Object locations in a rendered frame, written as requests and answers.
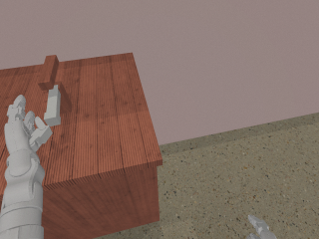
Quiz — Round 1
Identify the left robot hand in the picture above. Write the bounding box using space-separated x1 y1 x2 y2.
4 95 52 154

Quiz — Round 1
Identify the tap lever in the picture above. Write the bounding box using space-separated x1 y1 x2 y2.
44 85 61 126

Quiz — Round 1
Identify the robot left forearm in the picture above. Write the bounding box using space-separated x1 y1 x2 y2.
0 149 45 239

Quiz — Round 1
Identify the right robot hand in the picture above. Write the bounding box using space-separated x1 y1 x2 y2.
246 214 277 239

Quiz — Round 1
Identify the counter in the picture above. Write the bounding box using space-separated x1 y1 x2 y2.
0 52 162 239

